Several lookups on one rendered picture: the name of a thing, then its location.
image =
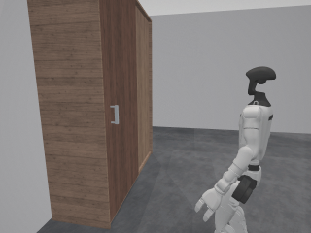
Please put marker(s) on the right robot shin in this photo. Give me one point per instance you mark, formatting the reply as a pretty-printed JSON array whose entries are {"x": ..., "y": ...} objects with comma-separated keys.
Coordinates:
[{"x": 239, "y": 226}]

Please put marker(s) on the robot left upper arm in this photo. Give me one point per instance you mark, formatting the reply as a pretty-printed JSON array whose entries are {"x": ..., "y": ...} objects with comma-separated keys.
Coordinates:
[{"x": 251, "y": 117}]

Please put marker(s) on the robot left forearm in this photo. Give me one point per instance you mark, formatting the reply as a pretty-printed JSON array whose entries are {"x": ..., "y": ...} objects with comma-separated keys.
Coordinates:
[{"x": 238, "y": 167}]

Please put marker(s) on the left robot thigh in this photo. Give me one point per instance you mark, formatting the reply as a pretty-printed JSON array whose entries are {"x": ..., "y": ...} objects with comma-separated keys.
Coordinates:
[{"x": 239, "y": 192}]

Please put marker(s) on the wardrobe door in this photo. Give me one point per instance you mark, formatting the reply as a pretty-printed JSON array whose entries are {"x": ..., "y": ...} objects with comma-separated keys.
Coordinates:
[
  {"x": 119, "y": 67},
  {"x": 143, "y": 85}
]

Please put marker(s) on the robot left hand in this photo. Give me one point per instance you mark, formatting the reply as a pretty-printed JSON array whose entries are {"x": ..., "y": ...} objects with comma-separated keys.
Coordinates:
[{"x": 213, "y": 200}]

